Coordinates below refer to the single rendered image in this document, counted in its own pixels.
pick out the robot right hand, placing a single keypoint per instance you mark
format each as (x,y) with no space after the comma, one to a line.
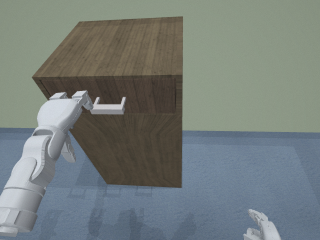
(268,231)

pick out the cabinet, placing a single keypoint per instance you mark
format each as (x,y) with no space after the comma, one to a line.
(133,149)

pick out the robot left forearm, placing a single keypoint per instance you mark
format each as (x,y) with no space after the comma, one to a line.
(23,192)

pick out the robot left hand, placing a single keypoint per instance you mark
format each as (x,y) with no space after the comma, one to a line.
(62,112)

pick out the drawer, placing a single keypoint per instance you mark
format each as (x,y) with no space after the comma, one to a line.
(143,95)

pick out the handle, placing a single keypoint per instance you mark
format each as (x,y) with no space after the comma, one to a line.
(108,109)

